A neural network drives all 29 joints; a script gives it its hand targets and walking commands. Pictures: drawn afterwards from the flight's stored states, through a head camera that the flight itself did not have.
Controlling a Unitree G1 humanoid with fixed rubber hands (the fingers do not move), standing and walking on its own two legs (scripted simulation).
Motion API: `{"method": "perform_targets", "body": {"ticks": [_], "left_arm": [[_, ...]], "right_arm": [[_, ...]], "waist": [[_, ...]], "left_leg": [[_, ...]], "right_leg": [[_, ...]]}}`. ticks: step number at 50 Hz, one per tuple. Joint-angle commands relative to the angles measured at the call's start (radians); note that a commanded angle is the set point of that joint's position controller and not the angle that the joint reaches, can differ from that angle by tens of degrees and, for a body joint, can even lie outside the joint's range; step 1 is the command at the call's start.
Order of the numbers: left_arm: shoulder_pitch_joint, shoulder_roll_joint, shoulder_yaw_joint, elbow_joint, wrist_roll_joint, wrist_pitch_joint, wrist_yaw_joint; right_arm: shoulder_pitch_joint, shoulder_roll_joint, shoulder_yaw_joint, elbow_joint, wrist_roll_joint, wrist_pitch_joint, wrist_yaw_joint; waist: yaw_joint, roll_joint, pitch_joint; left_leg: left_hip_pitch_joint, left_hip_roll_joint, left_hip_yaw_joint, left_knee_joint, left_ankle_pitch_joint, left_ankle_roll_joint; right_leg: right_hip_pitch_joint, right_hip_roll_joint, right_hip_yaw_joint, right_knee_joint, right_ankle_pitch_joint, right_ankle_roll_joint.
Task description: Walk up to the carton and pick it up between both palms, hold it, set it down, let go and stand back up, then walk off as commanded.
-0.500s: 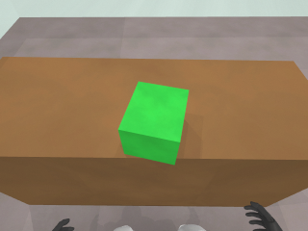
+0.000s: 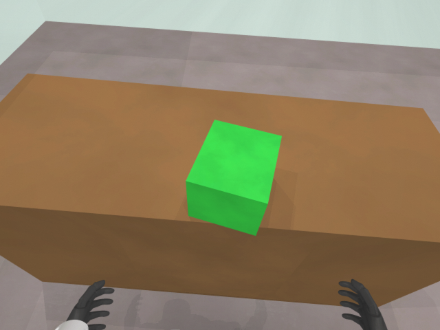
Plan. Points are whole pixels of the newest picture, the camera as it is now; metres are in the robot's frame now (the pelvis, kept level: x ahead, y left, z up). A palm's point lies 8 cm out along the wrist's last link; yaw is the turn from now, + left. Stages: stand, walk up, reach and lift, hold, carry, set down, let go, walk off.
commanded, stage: reach and lift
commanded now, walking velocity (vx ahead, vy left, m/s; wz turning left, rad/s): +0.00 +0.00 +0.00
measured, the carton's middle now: (234, 176) +0.44 -0.01 -0.03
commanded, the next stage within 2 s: none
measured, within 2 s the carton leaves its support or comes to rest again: neither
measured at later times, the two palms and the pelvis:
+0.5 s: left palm (64, 309) +0.17 +0.28 -0.03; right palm out of the picture +0.12 -0.20 -0.03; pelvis -0.02 +0.02 +0.00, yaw +0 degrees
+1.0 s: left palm (58, 281) +0.20 +0.28 +0.02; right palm (335, 311) +0.16 -0.15 +0.02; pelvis +0.00 +0.03 +0.01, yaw +0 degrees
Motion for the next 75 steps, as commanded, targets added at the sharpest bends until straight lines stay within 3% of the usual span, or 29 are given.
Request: {"method": "perform_targets", "body": {"ticks": [1,5,9,12,15,17,18,20,22,24,26,27,29,32,39,42,46,51,58,75], "left_arm": [[-0.057,0.198,0.044,-0.353,-0.063,-0.069,-0.006],[-0.089,0.234,0.034,-0.462,-0.106,-0.032,-0.010],[-0.081,0.242,0.034,-0.528,-0.110,0.002,-0.016],[-0.068,0.217,0.014,-0.538,-0.111,0.021,-0.020],[-0.073,0.167,-0.015,-0.509,-0.107,0.008,-0.015],[-0.072,0.132,-0.024,-0.470,-0.098,-0.039,-0.011],[-0.059,0.119,-0.013,-0.471,-0.083,-0.065,-0.013],[-0.051,0.133,-0.002,-0.476,-0.090,-0.103,-0.021],[-0.033,0.140,-0.008,-0.451,-0.112,-0.130,-0.031],[-0.015,0.168,-0.003,-0.463,-0.154,-0.143,-0.040],[0.022,0.217,0.019,-0.523,-0.198,-0.139,-0.050],[-0.001,0.247,0.026,-0.556,-0.217,-0.137,-0.054],[-0.019,0.276,0.031,-0.583,-0.226,-0.134,-0.063],[-0.015,0.295,0.043,-0.614,-0.225,-0.131,-0.082],[-0.024,0.318,0.050,-0.713,-0.254,-0.157,-0.098],[0.006,0.302,0.039,-0.722,-0.256,-0.173,-0.100],[0.056,0.266,-0.003,-0.740,-0.260,-0.207,-0.102],[0.086,0.282,-0.011,-0.785,-0.276,-0.281,-0.110],[0.097,0.302,-0.001,-0.797,-0.299,-0.310,-0.112],[-0.145,0.315,-0.034,-0.852,-0.373,-0.223,-0.062]], "right_arm": [[0.140,-0.023,-0.009,-0.377,0.011,0.001,-0.053],[0.157,0.002,0.014,-0.525,0.030,0.060,-0.091],[0.174,0.016,0.016,-0.643,0.045,0.114,-0.115],[0.158,0.003,-0.005,-0.715,0.060,0.145,-0.113],[0.109,-0.037,-0.035,-0.773,0.053,0.174,-0.092],[0.065,-0.069,-0.068,-0.757,0.030,0.188,-0.067],[0.067,-0.088,-0.066,-0.737,0.036,0.184,-0.062],[0.059,-0.066,-0.046,-0.757,0.053,0.181,-0.059],[0.079,-0.016,-0.018,-0.772,0.054,0.181,-0.072],[0.130,0.060,0.021,-0.812,0.048,0.185,-0.098],[0.216,0.132,0.098,-0.880,0.072,0.177,-0.131],[0.230,0.133,0.112,-0.915,0.093,0.173,-0.144],[0.255,0.139,0.130,-0.981,0.097,0.174,-0.174],[0.281,0.151,0.158,-1.038,0.108,0.190,-0.208],[0.295,0.169,0.169,-1.126,0.124,0.199,-0.261],[0.295,0.184,0.167,-1.125,0.121,0.200,-0.263],[0.295,0.188,0.143,-1.127,0.125,0.186,-0.253],[0.334,0.221,0.169,-1.189,0.129,0.128,-0.261],[0.333,0.228,0.188,-1.145,0.124,0.101,-0.280],[0.052,0.172,0.130,-1.268,0.118,0.246,-0.278]], "waist": [[-0.012,-0.001,-0.162],[-0.014,-0.016,-0.136],[-0.015,0.005,-0.106],[-0.022,0.045,-0.090],[-0.039,0.182,-0.087],[-0.050,0.351,-0.096],[-0.051,0.399,-0.115],[-0.031,0.365,-0.136],[-0.028,0.289,-0.131],[-0.017,0.157,-0.115],[0.006,0.002,-0.089],[0.009,-0.023,-0.107],[0.024,-0.033,-0.092],[0.031,-0.023,-0.069],[0.010,0.053,-0.084],[0.012,0.090,-0.065],[0.003,0.175,-0.096],[0.001,0.157,-0.153],[-0.007,0.168,-0.164],[-0.036,0.171,-0.227]], "left_leg": [[0.516,-0.088,0.113,-0.118,0.073,0.010],[0.753,-0.104,0.086,-0.038,0.060,0.004],[0.733,-0.087,0.082,-0.046,0.012,0.013],[0.657,-0.053,0.065,-0.086,-0.067,0.024],[0.279,0.043,0.035,-0.266,-0.323,0.065],[-0.204,0.154,0.025,-0.466,-0.480,0.110],[-0.330,0.188,0.024,-0.495,-0.476,0.121],[-0.425,0.179,0.044,-0.493,-0.458,0.140],[-0.357,0.130,0.074,-0.446,-0.380,0.130],[-0.085,0.039,0.111,-0.348,-0.182,0.094],[0.359,-0.051,0.102,-0.215,0.029,0.043],[0.521,-0.072,0.085,-0.159,0.076,0.026],[0.606,-0.072,0.074,-0.127,0.099,0.021],[0.619,-0.062,0.063,-0.123,0.089,0.025],[0.583,-0.037,0.035,-0.122,0.047,0.026],[0.504,-0.019,0.032,-0.162,0.019,0.026],[0.361,0.025,0.020,-0.237,0.001,0.023],[0.335,0.018,0.008,-0.213,0.079,0.021],[0.355,0.020,-0.012,-0.199,0.139,0.019],[0.253,0.032,0.002,-0.239,0.023,0.050]], "right_leg": [[-0.210,-0.119,0.059,-0.365,-0.058,-0.029],[-0.507,-0.188,0.087,-0.458,-0.296,-0.095],[-0.496,-0.179,0.071,-0.440,-0.304,-0.109],[-0.431,-0.143,0.038,-0.392,-0.274,-0.114],[-0.056,-0.017,-0.049,-0.228,-0.085,-0.067],[0.471,0.123,-0.093,-0.054,0.113,0.022],[0.619,0.142,-0.089,-0.013,0.167,0.042],[0.734,0.136,-0.060,0.000,0.199,0.045],[0.650,0.101,-0.024,-0.055,0.147,0.030],[0.371,0.015,0.036,-0.200,0.038,0.015],[-0.072,-0.096,0.094,-0.365,-0.038,-0.013],[-0.249,-0.133,0.114,-0.416,-0.088,-0.031],[-0.354,-0.146,0.118,-0.447,-0.141,-0.040],[-0.368,-0.157,0.123,-0.451,-0.146,-0.037],[-0.362,-0.156,0.112,-0.422,-0.164,-0.054],[-0.276,-0.125,0.087,-0.396,-0.123,-0.048],[-0.064,-0.050,0.034,-0.321,0.046,-0.018],[-0.003,-0.042,0.035,-0.300,0.177,0.003],[-0.029,-0.055,0.041,-0.302,0.263,0.012],[-0.010,-0.067,0.064,-0.277,0.216,0.006]]}}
